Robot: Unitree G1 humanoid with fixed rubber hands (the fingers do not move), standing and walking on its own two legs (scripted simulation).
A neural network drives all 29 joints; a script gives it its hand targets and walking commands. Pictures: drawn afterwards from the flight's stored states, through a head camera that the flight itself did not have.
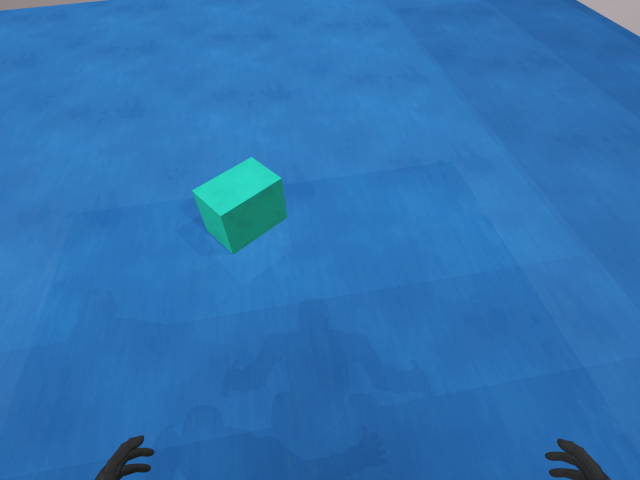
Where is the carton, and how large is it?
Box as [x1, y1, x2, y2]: [192, 157, 286, 253]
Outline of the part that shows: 251,157 192,190 206,228 232,253 234,253 286,217 281,178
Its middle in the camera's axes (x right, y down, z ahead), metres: -0.32 -0.14 +1.63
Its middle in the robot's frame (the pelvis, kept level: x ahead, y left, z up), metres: +1.21 +0.40 -0.66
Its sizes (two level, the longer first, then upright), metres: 0.297 0.201 0.231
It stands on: the floor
